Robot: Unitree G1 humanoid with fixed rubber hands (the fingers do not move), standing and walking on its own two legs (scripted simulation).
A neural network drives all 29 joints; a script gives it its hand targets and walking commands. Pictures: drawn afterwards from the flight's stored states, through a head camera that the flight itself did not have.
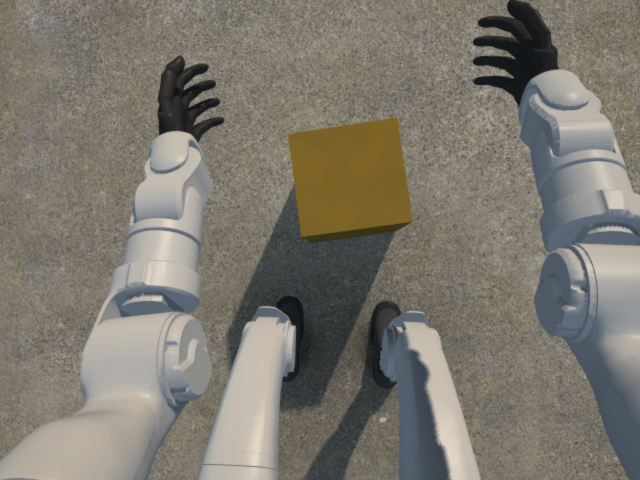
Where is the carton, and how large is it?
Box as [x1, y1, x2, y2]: [288, 118, 412, 242]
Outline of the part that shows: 396,118 288,134 300,230 302,237 314,242 394,231 412,221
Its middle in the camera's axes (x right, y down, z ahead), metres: +0.07 -0.10 +0.86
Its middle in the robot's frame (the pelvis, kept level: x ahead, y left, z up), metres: +0.49 +0.00 -0.51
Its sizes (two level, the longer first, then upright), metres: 0.210 0.200 0.250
